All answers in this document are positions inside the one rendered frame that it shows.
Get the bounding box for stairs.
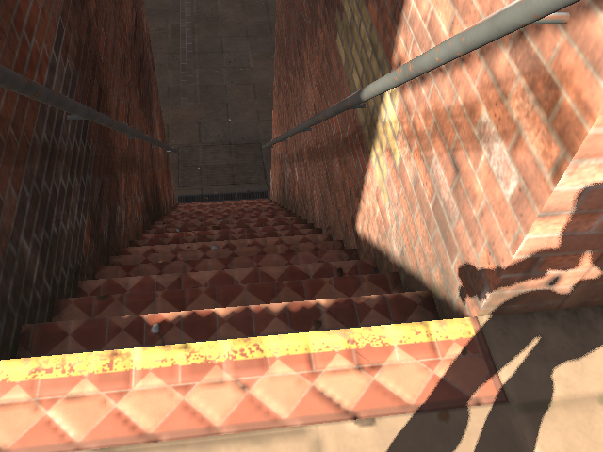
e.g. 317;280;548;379
16;199;440;359

